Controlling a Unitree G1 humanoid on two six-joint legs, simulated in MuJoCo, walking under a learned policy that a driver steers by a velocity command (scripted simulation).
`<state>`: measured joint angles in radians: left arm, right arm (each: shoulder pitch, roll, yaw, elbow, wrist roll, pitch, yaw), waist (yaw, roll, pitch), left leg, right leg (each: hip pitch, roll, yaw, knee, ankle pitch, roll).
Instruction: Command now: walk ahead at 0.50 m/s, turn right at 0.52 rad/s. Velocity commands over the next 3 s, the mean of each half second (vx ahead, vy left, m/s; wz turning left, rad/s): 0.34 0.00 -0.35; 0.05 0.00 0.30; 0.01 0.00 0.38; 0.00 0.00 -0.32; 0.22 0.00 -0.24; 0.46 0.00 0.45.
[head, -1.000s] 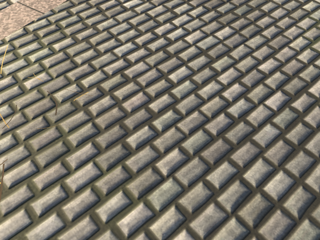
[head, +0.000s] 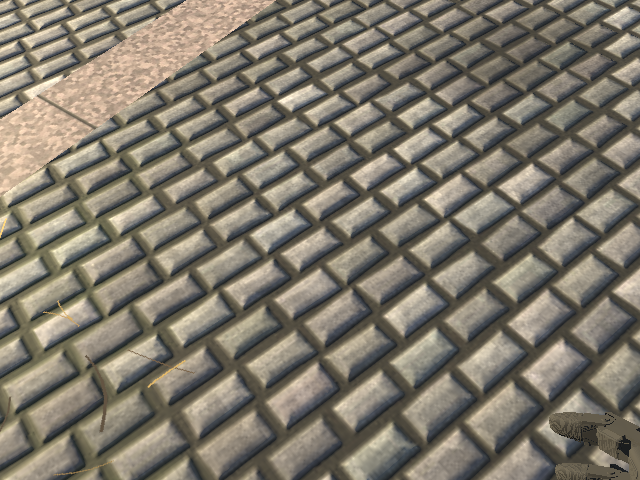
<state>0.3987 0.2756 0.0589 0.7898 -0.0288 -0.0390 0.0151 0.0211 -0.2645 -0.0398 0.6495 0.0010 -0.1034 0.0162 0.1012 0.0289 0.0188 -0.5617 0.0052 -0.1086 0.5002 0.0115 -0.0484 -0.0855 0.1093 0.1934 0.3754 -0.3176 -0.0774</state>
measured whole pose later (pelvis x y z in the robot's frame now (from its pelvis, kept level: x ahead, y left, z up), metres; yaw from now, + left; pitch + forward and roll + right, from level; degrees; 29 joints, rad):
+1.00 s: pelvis +0.26 +0.02 -0.01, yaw +2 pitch +1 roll -3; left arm 0.08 0.31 0.09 0.80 0.00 0.04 0.05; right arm 0.26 -0.29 -0.06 0.78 -0.02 0.02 -0.01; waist -0.03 -0.03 0.04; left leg -0.29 0.00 -0.01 0.57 -0.29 0.05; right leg -0.50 0.00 -0.01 0.98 -0.46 0.03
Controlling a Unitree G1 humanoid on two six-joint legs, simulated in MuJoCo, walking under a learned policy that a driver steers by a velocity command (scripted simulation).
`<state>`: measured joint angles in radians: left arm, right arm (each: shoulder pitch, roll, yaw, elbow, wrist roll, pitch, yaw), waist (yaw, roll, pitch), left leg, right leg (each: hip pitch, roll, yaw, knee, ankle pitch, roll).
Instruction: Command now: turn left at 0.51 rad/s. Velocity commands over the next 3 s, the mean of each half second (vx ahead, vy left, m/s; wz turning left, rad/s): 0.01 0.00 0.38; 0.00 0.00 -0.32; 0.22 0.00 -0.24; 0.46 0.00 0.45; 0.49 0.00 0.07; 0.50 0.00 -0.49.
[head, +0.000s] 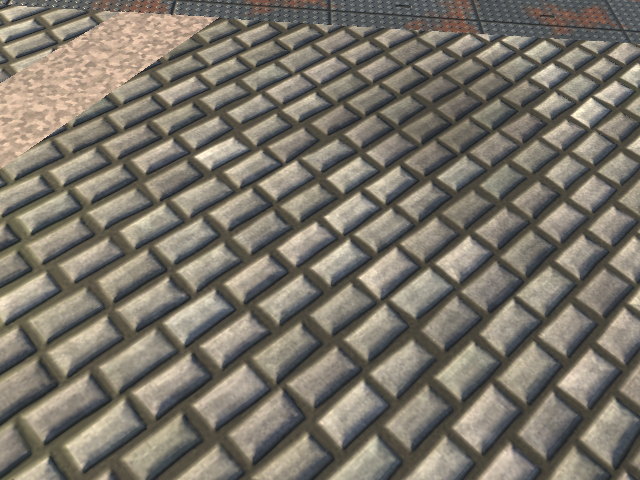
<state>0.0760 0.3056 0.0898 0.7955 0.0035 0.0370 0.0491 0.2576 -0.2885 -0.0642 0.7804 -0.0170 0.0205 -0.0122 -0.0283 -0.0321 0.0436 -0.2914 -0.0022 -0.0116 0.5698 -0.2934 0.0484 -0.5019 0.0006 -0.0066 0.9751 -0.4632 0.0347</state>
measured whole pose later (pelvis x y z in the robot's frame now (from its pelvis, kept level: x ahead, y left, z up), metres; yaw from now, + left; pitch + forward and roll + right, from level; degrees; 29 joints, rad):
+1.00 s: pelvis +0.01 -0.05 +0.00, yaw -3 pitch +0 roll +1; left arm 0.12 0.33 0.08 0.78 -0.03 0.05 -0.03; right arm 0.16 -0.31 -0.08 0.79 0.01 0.02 -0.05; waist -0.01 0.01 0.08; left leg -0.19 0.09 0.09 0.52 -0.33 -0.06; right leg -0.31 -0.01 -0.04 0.62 -0.28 0.02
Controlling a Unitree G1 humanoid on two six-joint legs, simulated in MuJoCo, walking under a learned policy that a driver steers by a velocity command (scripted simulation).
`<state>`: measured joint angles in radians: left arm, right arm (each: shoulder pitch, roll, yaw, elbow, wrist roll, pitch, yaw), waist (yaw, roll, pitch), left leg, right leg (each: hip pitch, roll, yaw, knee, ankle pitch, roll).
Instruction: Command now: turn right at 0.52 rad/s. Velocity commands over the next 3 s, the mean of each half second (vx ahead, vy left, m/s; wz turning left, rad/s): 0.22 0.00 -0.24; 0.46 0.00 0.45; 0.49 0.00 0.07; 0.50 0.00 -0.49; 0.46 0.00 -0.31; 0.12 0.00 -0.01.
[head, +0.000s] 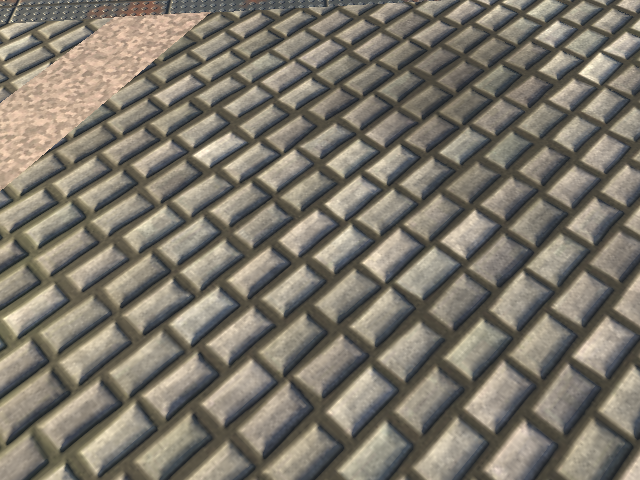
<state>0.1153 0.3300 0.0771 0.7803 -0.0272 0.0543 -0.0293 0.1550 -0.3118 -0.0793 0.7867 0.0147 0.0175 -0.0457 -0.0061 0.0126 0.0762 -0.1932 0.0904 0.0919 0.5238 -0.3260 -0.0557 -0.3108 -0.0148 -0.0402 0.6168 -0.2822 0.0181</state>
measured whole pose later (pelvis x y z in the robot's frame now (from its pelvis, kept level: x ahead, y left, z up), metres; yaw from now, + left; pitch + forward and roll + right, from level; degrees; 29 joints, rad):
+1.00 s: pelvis +0.35 +0.05 +0.01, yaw +10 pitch +2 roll +0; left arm 0.01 0.30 0.03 0.67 0.00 -0.11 -0.03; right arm 0.40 -0.30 -0.05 0.76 0.03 -0.05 -0.02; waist -0.08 -0.04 0.05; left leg -0.01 -0.09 -0.17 0.30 -0.32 0.08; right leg -0.61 -0.02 0.08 0.50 0.09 0.04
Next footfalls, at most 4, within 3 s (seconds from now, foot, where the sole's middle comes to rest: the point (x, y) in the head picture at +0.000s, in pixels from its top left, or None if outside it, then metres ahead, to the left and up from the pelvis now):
0.60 left None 0.26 0.12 -0.77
1.08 right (358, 397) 0.62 -0.03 -0.77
1.56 left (227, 325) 0.80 0.27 -0.77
2.08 right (339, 231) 1.07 0.00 -0.77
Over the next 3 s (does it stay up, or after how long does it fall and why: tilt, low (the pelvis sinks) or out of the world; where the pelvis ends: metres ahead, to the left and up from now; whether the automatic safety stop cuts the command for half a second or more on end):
stays up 1.29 0.03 0.00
